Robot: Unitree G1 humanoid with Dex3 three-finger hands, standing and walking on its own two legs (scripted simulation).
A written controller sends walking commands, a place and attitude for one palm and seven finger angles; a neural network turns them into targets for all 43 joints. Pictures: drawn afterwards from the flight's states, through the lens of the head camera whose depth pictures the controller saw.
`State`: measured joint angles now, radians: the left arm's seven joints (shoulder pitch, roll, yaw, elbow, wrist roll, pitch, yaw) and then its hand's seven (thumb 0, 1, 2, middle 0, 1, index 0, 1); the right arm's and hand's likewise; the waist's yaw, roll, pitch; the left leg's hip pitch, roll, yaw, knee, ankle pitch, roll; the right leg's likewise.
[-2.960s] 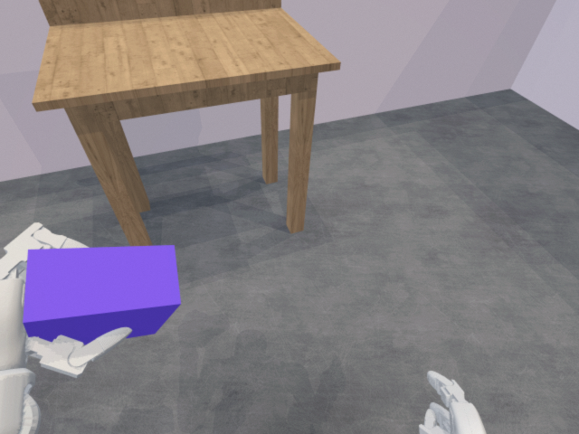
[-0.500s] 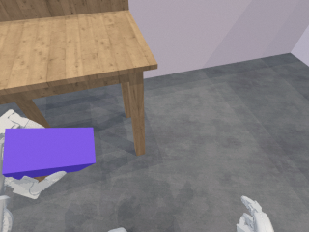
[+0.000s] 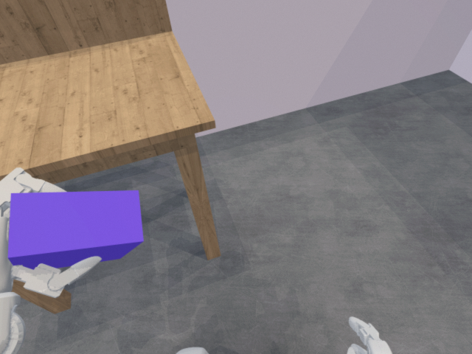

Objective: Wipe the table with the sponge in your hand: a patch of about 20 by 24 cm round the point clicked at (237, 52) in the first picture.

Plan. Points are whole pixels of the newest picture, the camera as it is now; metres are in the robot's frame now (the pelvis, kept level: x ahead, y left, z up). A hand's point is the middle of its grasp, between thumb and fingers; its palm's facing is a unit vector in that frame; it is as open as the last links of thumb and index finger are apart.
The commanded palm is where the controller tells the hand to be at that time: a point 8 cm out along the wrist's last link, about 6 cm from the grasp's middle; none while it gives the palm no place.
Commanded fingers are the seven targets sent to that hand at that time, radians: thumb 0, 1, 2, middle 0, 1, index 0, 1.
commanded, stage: take the last steps up to it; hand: left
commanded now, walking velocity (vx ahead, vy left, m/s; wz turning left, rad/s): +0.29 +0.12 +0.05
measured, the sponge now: (95, 231) +0.24 +0.20 +0.16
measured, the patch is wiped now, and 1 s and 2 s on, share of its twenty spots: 0.00 0.00 0.00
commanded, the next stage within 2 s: come to a stop and stand still in 0.76 s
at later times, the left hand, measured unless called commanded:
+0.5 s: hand (68, 169) +0.31 +0.25 +0.19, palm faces +0.41 -0.82 -0.41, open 10.5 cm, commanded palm +0.26 +0.30 +0.19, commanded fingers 0.00 0.10 1.30 -1.20 -1.60 -1.20 -1.60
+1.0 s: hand (75, 141) +0.38 +0.27 +0.18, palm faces +0.40 -0.81 -0.43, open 10.5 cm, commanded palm +0.32 +0.31 +0.19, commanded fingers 0.00 0.10 1.30 -1.20 -1.60 -1.20 -1.60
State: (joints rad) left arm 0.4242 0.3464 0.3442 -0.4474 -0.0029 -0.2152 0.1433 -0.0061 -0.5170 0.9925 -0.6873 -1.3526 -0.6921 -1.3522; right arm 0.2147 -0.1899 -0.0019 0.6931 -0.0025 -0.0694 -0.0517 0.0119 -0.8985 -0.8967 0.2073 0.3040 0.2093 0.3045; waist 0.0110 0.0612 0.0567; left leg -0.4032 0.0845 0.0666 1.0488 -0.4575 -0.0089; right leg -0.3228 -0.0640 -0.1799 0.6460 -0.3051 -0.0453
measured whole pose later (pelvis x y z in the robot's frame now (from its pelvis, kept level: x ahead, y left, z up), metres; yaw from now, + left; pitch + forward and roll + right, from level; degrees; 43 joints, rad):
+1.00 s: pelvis +0.16 +0.03 +0.00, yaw +1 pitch -1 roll +1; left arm 0.46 0.42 0.38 -0.51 -0.01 -0.24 0.16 -0.01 -0.52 1.00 -0.69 -1.35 -0.69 -1.35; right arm 0.18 -0.21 -0.05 0.58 0.00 -0.06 -0.06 0.01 -0.91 -0.90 0.20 0.30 0.20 0.30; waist -0.01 -0.05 0.06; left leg -0.32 0.07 0.14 0.57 -0.23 0.01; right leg -0.33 -0.05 -0.07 0.86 -0.52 0.03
